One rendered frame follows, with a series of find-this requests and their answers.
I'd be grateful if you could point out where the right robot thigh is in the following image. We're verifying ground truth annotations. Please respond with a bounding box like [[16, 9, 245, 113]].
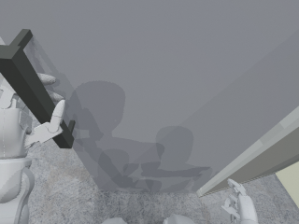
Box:
[[163, 215, 195, 224]]

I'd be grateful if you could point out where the fridge door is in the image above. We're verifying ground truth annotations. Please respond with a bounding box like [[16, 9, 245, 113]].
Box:
[[0, 0, 299, 194]]

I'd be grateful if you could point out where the left robot hand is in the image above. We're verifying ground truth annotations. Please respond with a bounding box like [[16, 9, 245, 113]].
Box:
[[0, 73, 65, 160]]

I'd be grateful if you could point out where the right robot hand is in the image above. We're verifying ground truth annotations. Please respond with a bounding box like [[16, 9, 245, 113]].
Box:
[[221, 178, 259, 224]]

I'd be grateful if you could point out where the handle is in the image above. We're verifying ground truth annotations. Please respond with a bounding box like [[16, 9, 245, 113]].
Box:
[[0, 29, 76, 149]]

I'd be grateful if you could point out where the left robot forearm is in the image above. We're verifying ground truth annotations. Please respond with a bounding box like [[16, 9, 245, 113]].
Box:
[[0, 157, 36, 224]]

